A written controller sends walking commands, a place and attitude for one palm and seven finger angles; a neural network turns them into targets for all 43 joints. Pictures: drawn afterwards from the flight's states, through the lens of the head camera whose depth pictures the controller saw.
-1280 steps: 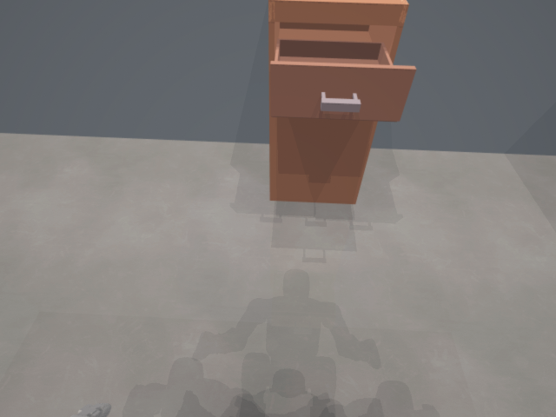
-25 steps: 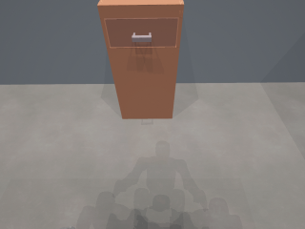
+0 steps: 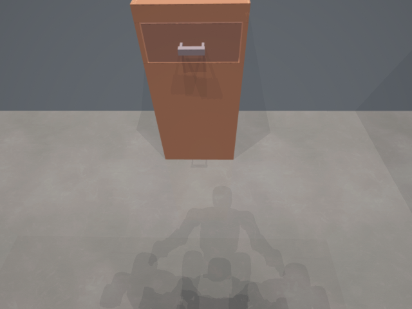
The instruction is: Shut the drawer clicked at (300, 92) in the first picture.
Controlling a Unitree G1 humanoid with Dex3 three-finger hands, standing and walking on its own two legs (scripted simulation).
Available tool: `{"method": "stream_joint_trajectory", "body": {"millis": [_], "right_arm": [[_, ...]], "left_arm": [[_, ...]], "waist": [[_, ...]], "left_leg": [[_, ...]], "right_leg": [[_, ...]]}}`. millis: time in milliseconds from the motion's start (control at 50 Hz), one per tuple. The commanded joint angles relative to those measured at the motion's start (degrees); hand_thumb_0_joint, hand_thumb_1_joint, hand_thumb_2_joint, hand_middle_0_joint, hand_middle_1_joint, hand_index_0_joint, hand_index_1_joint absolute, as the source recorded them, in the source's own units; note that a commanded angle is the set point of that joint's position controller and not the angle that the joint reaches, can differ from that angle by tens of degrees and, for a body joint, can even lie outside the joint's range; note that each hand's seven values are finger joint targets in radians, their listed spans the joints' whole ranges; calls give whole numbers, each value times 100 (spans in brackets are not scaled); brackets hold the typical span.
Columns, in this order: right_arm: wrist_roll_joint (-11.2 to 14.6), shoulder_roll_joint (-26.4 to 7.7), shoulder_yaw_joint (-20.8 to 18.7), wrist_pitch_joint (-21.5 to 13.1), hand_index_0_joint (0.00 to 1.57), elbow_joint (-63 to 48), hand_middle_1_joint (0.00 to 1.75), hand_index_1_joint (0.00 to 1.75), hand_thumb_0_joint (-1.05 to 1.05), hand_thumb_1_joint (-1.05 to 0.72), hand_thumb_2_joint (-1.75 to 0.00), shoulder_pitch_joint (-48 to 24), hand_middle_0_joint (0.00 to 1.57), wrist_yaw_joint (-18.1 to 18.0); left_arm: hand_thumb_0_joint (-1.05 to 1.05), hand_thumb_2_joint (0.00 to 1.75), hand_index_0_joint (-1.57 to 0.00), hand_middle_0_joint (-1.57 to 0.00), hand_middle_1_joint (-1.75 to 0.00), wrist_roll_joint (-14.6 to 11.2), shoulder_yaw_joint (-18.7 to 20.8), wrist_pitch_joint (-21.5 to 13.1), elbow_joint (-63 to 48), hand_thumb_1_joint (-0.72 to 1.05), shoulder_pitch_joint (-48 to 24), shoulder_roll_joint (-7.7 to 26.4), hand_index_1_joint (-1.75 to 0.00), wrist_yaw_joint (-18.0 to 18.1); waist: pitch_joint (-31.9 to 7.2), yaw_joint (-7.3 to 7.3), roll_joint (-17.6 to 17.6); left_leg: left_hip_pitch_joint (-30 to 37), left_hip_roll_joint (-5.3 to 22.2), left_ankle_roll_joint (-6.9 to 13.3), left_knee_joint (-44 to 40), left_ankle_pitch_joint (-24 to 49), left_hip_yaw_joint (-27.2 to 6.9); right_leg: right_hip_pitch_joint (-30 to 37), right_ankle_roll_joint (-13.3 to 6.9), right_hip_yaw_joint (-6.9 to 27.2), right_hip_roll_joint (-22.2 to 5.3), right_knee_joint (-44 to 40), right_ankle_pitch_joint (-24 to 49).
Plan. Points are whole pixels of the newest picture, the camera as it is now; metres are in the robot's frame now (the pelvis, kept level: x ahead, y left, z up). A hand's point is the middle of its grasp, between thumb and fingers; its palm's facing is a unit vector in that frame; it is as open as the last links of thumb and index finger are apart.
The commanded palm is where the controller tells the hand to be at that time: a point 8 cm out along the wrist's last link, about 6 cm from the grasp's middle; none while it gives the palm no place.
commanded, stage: look to check the result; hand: left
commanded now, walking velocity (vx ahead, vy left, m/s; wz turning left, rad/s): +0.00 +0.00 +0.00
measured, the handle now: (191, 47) +1.03 +0.11 -0.02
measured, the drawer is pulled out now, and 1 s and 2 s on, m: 0.00 0.00 0.00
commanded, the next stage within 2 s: stand and wait in 0.12 s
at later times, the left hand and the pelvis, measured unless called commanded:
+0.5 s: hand out of the picture +0.10 +0.23 -0.15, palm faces -0.03 -0.94 -0.34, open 7.4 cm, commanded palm none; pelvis +0.01 -0.01 +0.00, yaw +0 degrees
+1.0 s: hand out of the picture +0.09 +0.24 -0.15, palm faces -0.03 -0.94 -0.34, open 7.4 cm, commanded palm none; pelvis +0.01 -0.01 +0.00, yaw -1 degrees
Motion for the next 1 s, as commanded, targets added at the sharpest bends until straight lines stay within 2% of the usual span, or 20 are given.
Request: {"method": "stream_joint_trajectory", "body": {"millis": [0,160,280,360,380,420,540,700,880,980], "right_arm": [[22,-1078,-193,-128,20,-268,30,30,0,-90,-90,-74,20,-85],[16,-1079,-200,-124,20,-259,30,30,0,-90,-90,-46,20,-88],[21,-1079,-205,-123,20,-274,30,30,0,-90,-90,-22,20,-98],[10,-1064,-198,-129,20,-257,30,30,0,-90,-90,-11,20,-102],[21,-1062,-203,-123,20,-277,30,30,0,-90,-90,5,20,-102],[16,-1054,-194,-122,20,-248,30,30,0,-90,-90,3,20,-97],[11,-1080,-202,-129,20,-249,30,30,0,-90,-90,43,20,-102],[16,-1073,-202,-119,20,-225,30,30,0,-90,-90,47,20,-98],[23,-1079,-210,-144,20,-220,30,30,0,-90,-90,82,20,-106],[25,-1091,-205,-144,20,-222,30,30,0,-90,-90,49,20,-104]], "left_arm": [[0,90,-20,-20,-30,-31,189,-148,-330,90,-278,1201,-30,105],[0,90,-20,-20,-30,-32,199,-158,-353,90,-268,1201,-30,109],[0,90,-20,-20,-30,-31,217,-170,-371,90,-232,1217,-30,128],[0,90,-20,-20,-30,-39,210,-165,-369,90,-253,1195,-30,118],[0,90,-20,-20,-30,-33,221,-166,-383,90,-234,1215,-30,123],[0,90,-20,-20,-30,-36,211,-156,-361,90,-257,1195,-30,114],[0,90,-20,-20,-30,-40,210,-168,-365,90,-249,1194,-30,108],[0,90,-20,-20,-30,-39,206,-160,-347,90,-236,1209,-30,104],[0,90,-20,-20,-30,-39,209,-175,-346,90,-189,1200,-30,112],[0,90,-20,-20,-30,-37,198,-162,-341,90,-216,1194,-30,106]], "waist": [[-626,-55,-168],[-625,-59,-241],[-701,-49,-232],[-632,-48,-92],[-611,-45,-182],[-548,-51,-124],[-627,-60,-193],[-493,-61,-207],[-651,-54,-169],[-498,-56,-133]], "left_leg": [[210,756,96,-160,1185,-616],[238,746,85,-167,1098,-576],[285,747,78,-101,1283,-534],[247,753,63,-149,1226,-534],[240,752,67,-129,1201,-532],[201,757,66,-192,1043,-538],[263,765,69,-172,1039,-535],[211,757,74,-191,852,-521],[282,777,80,-170,1125,-527],[238,788,77,-224,1090,-550]], "right_leg": [[246,-38,762,-895,-174,1311],[281,-17,788,-898,-230,1380],[373,15,788,-903,-187,1724],[370,-20,819,-892,-200,1628],[351,4,812,-883,-219,1617],[317,-11,817,-892,-263,1397],[334,-11,836,-885,-280,1412],[237,9,875,-874,-348,1211],[342,-13,843,-883,-255,1498],[249,-34,828,-866,-272,1324]]}}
